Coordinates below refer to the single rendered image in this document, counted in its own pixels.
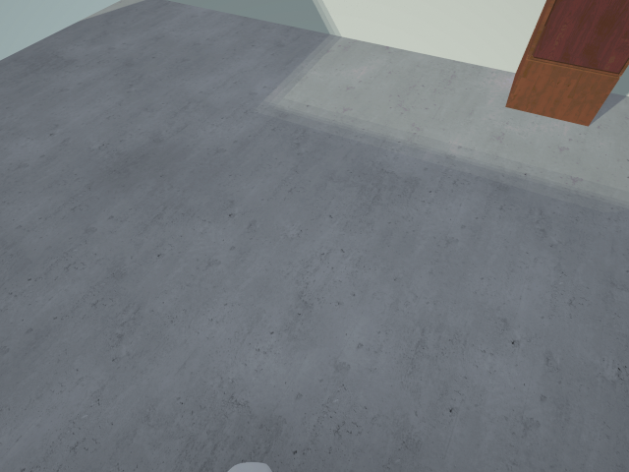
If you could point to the cupboard door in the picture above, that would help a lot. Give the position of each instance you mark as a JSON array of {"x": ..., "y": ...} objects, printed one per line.
[{"x": 589, "y": 33}]

